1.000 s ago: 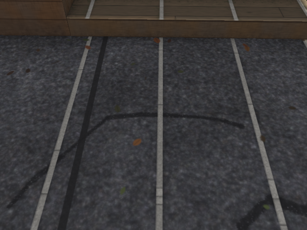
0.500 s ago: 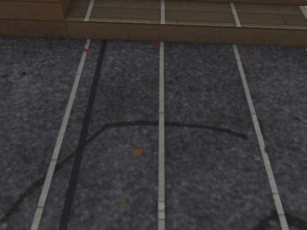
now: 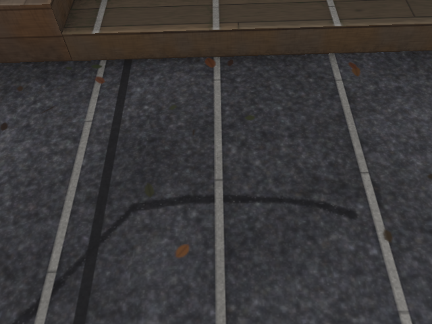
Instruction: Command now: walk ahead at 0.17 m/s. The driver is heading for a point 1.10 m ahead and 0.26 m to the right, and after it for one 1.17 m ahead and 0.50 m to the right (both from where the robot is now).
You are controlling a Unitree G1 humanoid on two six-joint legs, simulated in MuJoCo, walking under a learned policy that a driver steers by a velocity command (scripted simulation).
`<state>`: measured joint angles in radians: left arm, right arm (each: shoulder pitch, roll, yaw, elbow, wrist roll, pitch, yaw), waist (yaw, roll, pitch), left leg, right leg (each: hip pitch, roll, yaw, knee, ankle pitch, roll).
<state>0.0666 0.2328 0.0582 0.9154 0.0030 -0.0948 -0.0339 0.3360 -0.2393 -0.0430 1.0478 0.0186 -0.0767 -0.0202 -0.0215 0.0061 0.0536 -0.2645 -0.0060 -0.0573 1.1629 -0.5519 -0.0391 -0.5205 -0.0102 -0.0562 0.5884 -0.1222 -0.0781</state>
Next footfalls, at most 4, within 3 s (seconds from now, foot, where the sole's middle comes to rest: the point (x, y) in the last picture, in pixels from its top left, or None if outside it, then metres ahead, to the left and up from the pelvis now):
0.28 left None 0.14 0.13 -0.76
1.42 left None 0.23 0.16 -0.76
1.94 right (255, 278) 0.57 -0.08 -0.76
2.38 left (218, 190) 0.90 0.03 -0.76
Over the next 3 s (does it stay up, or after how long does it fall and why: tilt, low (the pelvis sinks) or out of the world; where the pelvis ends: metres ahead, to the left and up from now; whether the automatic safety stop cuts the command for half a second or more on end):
stays up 0.88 -0.16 0.01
